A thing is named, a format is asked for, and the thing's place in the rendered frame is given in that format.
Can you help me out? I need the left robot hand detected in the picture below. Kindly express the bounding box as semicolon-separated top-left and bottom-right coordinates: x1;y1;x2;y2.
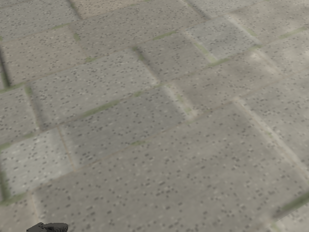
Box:
26;222;69;232

